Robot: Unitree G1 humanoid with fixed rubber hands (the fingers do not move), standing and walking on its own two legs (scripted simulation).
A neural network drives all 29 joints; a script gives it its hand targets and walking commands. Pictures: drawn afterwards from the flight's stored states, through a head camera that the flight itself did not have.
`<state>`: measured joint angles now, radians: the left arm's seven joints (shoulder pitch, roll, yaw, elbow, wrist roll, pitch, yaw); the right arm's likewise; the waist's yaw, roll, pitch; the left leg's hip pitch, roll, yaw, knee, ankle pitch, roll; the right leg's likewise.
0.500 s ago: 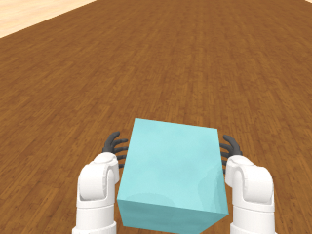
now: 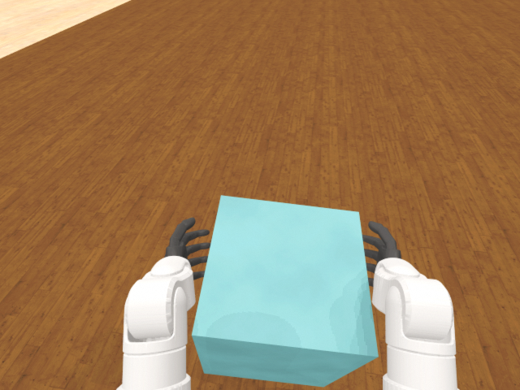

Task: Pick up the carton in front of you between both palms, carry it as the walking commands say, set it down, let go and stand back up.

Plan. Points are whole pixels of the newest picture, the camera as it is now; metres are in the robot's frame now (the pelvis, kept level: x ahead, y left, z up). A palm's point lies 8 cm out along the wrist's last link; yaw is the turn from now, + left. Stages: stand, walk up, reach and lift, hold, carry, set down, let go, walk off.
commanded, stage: carry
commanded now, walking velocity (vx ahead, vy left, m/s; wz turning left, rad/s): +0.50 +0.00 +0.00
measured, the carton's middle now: (276, 298) +0.28 +0.00 +0.02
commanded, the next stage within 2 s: none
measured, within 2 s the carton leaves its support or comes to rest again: neither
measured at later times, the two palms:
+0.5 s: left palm (200, 164) +0.55 +0.16 +0.09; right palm (339, 160) +0.55 -0.13 +0.10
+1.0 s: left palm (214, 143) +0.62 +0.14 +0.09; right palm (344, 144) +0.62 -0.15 +0.09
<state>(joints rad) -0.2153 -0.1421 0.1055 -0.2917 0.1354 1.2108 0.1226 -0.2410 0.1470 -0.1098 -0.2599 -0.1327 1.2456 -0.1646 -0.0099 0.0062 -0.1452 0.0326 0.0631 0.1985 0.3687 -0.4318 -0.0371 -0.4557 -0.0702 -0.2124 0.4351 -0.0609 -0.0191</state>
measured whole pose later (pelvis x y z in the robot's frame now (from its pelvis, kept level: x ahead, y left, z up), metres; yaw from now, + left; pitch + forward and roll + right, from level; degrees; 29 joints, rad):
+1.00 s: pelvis +0.34 +0.00 +0.00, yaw -1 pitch +4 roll +1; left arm -0.24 -0.15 0.11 -0.21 0.15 1.21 0.12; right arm -0.25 0.15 -0.13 -0.20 -0.13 1.23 -0.17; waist 0.00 -0.01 -0.13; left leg -0.36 0.06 0.22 0.58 -0.28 0.03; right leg -0.16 -0.06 -0.12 0.53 -0.43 0.02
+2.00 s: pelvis +0.28 +0.00 +0.01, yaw -1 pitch +2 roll +0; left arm -0.23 -0.15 0.17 0.21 0.25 0.69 0.04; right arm -0.24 0.15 -0.19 0.21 -0.25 0.70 -0.03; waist 0.00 0.00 -0.10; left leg -0.39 0.08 0.21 0.50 -0.14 0.04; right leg -0.23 -0.04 -0.13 0.54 -0.34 -0.01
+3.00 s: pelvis +0.24 +0.02 -0.05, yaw -11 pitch +17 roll -1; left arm -0.59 -0.13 0.43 0.60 0.40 0.21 0.01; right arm -0.59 0.22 -0.51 0.61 -0.36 0.19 -0.08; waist 0.01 -0.06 0.09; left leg -0.93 -0.02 0.00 0.86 -0.22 0.04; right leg -0.82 0.05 0.05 0.92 -0.39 0.02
